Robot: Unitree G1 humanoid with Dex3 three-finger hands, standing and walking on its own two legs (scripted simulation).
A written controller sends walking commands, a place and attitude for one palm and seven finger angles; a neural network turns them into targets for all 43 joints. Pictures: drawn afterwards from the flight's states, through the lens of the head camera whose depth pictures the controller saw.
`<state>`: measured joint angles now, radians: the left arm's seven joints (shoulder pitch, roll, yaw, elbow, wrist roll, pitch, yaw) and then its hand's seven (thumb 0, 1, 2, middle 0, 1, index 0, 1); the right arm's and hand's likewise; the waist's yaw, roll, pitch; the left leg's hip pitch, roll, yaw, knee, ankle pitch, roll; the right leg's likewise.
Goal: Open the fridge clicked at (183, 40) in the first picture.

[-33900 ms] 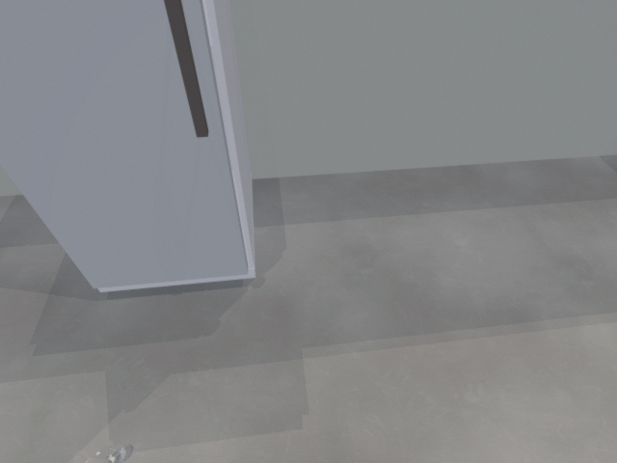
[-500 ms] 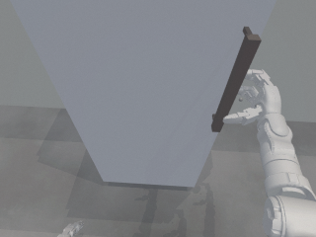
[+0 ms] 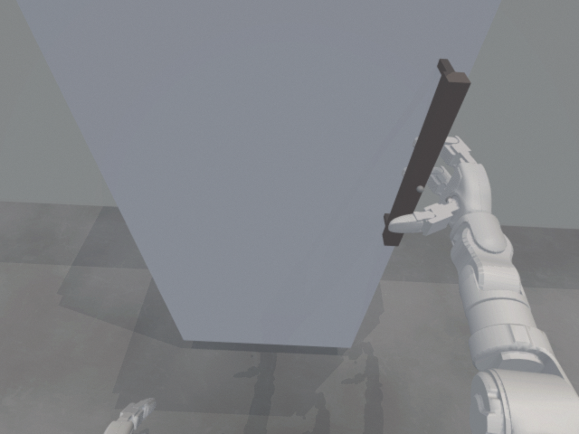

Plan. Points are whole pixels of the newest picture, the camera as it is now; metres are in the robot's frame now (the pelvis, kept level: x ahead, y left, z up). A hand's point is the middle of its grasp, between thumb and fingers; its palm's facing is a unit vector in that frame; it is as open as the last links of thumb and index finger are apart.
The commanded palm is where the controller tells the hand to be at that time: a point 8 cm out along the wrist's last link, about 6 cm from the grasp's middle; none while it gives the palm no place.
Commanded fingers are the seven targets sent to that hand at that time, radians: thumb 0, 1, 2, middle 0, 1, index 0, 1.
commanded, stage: slide the fingers in behind the handle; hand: right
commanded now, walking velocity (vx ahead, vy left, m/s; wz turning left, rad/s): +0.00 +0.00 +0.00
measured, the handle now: (413, 167) +0.48 -0.13 +0.14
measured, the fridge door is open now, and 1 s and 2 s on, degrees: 0 0 0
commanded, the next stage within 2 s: grip the handle and tug to test in 0.74 s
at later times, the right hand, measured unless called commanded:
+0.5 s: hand (409, 184) +0.43 -0.11 +0.14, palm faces -0.03 +1.00 -0.01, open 14.0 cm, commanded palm +0.40 -0.17 +0.14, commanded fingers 0.00 0.50 -0.30 0.30 1.20 0.30 1.20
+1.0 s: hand (406, 186) +0.43 -0.11 +0.14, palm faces -0.05 +1.00 -0.01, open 13.5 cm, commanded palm +0.40 -0.16 +0.14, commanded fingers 0.00 0.08 -0.48 0.34 1.26 0.34 1.26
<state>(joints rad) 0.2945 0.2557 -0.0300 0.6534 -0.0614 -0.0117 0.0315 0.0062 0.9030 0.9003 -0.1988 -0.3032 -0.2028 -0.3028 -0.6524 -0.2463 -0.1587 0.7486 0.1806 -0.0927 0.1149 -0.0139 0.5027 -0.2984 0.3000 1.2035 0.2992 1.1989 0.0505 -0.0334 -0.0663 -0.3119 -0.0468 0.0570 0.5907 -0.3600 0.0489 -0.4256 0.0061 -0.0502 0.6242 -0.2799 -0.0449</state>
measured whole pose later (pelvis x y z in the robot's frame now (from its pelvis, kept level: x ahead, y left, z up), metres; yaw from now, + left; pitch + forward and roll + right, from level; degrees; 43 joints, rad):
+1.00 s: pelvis +0.00 +0.01 +0.00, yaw +0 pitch +5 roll +0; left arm 0.30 0.26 -0.02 0.66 -0.06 -0.02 0.02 0.01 0.90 0.90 -0.20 -0.30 -0.20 -0.30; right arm -0.65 -0.23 -0.15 0.75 0.17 -0.12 0.10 -0.01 0.42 -0.34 0.31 1.22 0.31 1.21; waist 0.05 -0.04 -0.06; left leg -0.30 -0.05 0.05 0.57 -0.35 0.06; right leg -0.41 0.00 -0.05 0.60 -0.27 -0.03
